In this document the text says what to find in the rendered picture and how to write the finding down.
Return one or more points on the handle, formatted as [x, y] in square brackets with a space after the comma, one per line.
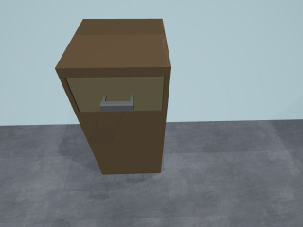
[117, 105]

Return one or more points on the drawer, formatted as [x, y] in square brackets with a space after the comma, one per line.
[147, 92]

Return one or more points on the cabinet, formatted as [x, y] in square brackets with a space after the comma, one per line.
[123, 142]

